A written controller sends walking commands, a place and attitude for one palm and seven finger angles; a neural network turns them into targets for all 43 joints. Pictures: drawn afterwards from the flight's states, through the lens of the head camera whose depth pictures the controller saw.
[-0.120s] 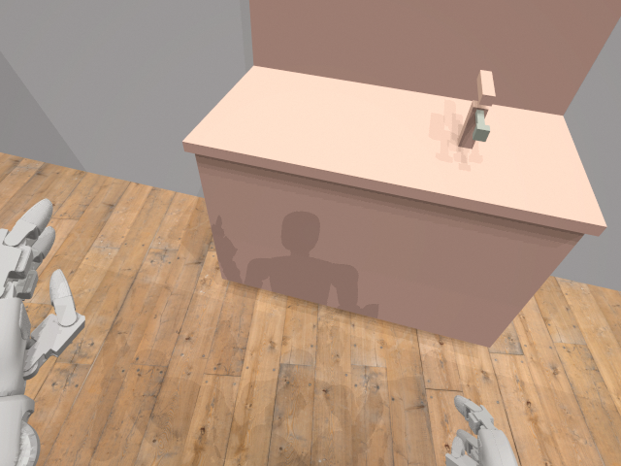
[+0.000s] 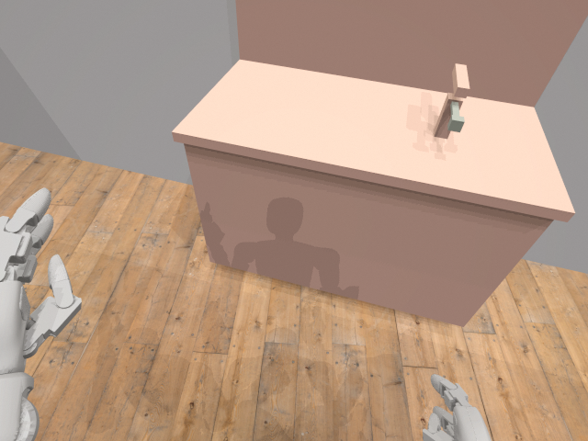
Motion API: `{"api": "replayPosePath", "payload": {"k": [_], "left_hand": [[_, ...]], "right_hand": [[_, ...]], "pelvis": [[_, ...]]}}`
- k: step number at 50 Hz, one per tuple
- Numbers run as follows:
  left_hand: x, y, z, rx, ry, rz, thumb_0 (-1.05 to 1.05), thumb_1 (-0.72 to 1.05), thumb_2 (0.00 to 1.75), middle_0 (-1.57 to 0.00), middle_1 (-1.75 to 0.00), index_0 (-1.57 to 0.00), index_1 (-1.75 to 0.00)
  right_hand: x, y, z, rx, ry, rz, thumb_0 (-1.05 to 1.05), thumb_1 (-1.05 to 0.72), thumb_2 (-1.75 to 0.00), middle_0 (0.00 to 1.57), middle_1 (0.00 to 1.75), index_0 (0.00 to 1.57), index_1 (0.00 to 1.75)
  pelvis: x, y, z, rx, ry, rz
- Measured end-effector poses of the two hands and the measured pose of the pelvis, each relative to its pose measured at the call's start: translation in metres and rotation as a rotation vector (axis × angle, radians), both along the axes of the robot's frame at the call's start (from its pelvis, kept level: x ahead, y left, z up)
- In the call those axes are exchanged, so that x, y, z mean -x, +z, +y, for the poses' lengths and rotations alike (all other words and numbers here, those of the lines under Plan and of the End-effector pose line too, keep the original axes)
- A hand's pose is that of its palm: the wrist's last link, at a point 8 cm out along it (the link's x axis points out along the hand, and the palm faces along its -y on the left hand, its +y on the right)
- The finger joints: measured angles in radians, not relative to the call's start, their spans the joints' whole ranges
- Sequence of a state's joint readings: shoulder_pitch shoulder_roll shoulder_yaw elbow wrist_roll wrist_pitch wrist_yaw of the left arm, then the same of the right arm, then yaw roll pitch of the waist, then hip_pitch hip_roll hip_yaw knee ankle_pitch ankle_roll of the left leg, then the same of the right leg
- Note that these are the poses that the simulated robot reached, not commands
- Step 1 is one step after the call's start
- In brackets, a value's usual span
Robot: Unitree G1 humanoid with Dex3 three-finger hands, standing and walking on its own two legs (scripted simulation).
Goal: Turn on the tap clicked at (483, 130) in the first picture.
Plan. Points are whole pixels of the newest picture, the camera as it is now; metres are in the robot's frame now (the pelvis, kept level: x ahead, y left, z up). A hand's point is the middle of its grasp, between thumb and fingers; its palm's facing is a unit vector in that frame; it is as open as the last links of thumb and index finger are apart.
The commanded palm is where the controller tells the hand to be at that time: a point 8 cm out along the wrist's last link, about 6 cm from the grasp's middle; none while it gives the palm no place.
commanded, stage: stand and wait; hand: left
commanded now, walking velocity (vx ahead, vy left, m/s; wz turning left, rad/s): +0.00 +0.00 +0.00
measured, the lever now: (455, 123) +0.80 -0.33 +0.04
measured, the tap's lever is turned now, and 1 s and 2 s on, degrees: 0 0 0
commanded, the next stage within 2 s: look at it before walking up in 0.14 s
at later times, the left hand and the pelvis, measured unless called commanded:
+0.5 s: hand (80, 302) +0.21 +0.24 +0.15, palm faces +0.39 -0.84 -0.37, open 7.4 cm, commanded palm +0.17 +0.27 +0.18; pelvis +0.00 +0.00 +0.00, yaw -1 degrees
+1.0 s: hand (163, 280) +0.24 +0.16 +0.16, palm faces +0.21 -0.88 -0.43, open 7.4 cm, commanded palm +0.19 +0.22 +0.18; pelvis -0.02 -0.02 -0.02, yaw -13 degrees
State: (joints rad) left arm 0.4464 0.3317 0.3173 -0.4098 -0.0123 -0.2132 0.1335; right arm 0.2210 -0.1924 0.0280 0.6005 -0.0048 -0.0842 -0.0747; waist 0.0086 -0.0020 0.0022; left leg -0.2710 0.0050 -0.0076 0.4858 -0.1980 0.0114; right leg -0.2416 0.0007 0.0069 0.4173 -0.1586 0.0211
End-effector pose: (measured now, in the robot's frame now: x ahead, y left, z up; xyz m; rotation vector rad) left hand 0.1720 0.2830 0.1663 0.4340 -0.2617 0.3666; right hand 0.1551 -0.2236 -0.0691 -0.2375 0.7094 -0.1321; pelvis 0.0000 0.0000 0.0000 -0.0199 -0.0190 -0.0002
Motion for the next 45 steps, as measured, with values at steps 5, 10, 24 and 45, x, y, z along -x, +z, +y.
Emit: {"api": "replayPosePath", "payload": {"k": [5,10,24,45], "left_hand": [[-0.002,0.001,-0.002,-0.007,-0.004,0.005,0.02,0.89,0.9,-0.21,-0.3,-0.21,-0.3],[-0.002,0.003,-0.004,-0.016,-0.008,0.008,0.02,0.89,0.9,-0.21,-0.3,-0.21,-0.3],[0.0,0.0,-0.004,-0.002,-0.003,0.014,0.02,0.89,0.9,-0.21,-0.3,-0.21,-0.3],[-0.029,0.002,-0.07,-0.033,-0.163,-0.015,0.02,0.89,0.9,-0.21,-0.3,-0.21,-0.3]], "right_hand": [[0.002,-0.002,-0.003,0.001,-0.005,0.013,0.01,-0.9,-0.9,0.21,0.3,0.2,0.3],[0.004,-0.004,-0.006,0.0,-0.013,0.022,0.01,-0.9,-0.9,0.21,0.3,0.2,0.3],[0.003,-0.001,-0.008,0.001,-0.019,0.008,0.01,-0.9,-0.9,0.21,0.3,0.2,0.3],[0.047,-0.03,-0.052,-0.049,-0.142,0.063,0.01,-0.9,-0.9,0.21,0.3,0.2,0.3]], "pelvis": [[-0.001,0.0,-0.001,-0.001,0.001,0.003],[-0.002,0.0,-0.003,0.0,0.0,0.003],[-0.001,0.0,-0.003,-0.001,-0.013,-0.001],[0.02,-0.018,-0.024,-0.053,-0.168,0.03]]}}
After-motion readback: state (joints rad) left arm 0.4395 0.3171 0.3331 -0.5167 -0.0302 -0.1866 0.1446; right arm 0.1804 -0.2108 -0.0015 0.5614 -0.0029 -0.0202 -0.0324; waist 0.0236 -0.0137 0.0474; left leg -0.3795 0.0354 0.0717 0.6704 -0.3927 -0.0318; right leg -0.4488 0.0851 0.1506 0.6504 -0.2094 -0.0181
